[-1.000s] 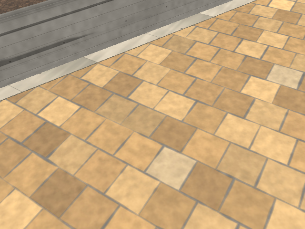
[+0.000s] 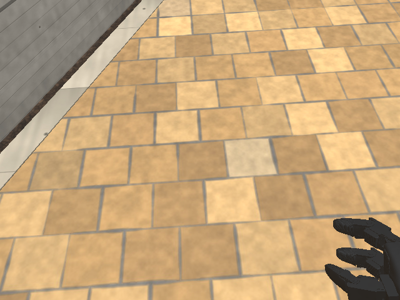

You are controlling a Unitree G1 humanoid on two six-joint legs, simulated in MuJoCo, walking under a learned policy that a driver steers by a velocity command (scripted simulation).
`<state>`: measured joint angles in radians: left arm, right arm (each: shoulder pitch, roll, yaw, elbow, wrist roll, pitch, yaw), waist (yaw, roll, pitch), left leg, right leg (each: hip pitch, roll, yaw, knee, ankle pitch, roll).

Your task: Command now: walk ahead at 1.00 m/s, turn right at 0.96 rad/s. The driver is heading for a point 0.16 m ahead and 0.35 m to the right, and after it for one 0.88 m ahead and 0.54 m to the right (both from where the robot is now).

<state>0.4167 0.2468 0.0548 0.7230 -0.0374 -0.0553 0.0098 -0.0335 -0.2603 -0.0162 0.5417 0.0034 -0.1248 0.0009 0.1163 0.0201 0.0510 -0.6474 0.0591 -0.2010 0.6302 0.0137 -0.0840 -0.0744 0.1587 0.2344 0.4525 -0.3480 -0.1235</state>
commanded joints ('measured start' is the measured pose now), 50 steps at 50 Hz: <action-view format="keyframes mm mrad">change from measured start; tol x64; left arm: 1 -42 162 55 -55 -16 -8 16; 50 -35 198 46 3 52 3 -9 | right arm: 1 -59 -116 -51 -68 37 -15 2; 50 278 -215 -90 12 35 -12 5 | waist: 1 -37 -116 -5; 50 -229 -149 -158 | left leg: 1 334 -73 70 -127 59 -19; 7 1107 381 -843 -381 -1037 276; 28 591 192 404 166 1265 113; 30 -8 -125 325 1004 -547 79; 50 513 -48 222 -57 -69 131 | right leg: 1 -244 -145 217 -114 -19 -84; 8 -843 -165 -91 1069 -41 71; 27 -292 -75 -451 372 246 -35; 31 641 -427 604 -44 -146 -419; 41 -454 -118 9 -236 173 -151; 50 7 -255 55 221 856 -41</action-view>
